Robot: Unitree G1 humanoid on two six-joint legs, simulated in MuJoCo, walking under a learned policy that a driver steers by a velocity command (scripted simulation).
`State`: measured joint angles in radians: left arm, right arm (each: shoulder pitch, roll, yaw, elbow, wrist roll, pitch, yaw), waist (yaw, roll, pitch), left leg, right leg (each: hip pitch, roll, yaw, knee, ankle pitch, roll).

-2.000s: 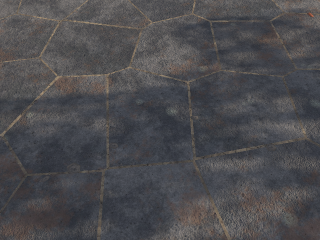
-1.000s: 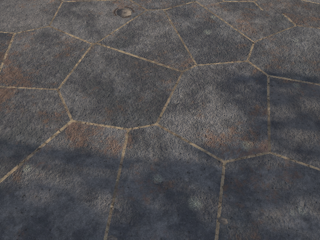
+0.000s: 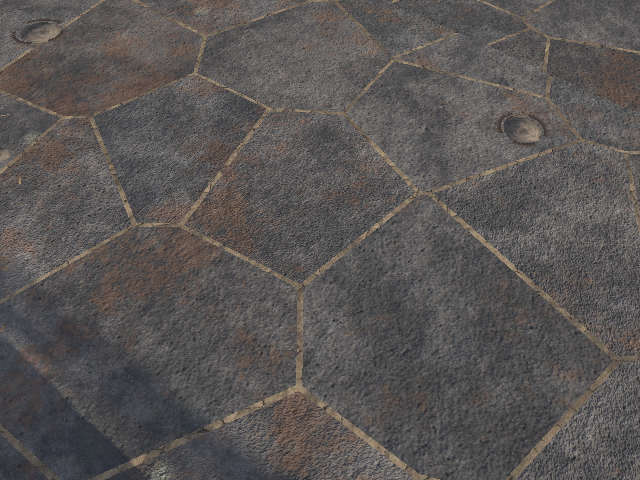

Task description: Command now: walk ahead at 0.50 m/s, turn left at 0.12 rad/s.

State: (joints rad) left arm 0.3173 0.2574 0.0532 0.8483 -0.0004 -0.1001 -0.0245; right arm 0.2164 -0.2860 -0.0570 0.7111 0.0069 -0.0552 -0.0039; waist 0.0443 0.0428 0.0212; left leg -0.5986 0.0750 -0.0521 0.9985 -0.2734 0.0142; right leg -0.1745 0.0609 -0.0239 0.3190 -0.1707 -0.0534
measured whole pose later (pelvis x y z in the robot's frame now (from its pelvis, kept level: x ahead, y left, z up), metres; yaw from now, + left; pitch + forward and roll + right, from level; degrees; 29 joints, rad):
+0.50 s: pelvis +0.27 +0.07 +0.00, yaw -5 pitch +1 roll +1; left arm 0.23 0.32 0.07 0.82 -0.03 -0.04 0.00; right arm 0.29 -0.26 -0.06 0.79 -0.02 -0.10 0.02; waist -0.03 -0.06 0.01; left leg -0.14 -0.03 0.13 0.31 -0.18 0.05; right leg -0.65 -0.10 0.07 1.07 -0.20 0.01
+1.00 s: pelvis +0.53 -0.03 +0.00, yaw -23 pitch +2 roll +0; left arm 0.26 0.29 0.07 0.71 0.00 -0.04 -0.02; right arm 0.13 -0.30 -0.06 0.72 -0.01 -0.10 -0.01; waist 0.03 0.02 0.07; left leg -0.58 0.08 -0.06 1.08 -0.36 -0.04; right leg -0.28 0.11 0.04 0.41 -0.16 -0.10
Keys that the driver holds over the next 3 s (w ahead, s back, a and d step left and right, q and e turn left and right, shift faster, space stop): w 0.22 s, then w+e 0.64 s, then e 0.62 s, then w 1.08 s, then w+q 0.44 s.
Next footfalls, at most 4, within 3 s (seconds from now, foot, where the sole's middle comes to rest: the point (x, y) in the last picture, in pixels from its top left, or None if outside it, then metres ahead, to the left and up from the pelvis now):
0.26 left None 0.31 0.16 -0.78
0.80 right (410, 439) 0.57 -0.12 -0.78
1.22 left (366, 329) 0.84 -0.02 -0.78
1.64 right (433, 419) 0.62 -0.17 -0.78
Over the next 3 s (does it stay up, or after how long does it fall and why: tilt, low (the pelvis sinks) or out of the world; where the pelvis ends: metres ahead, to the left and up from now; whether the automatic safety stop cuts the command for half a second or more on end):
stays up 1.14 -0.57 0.00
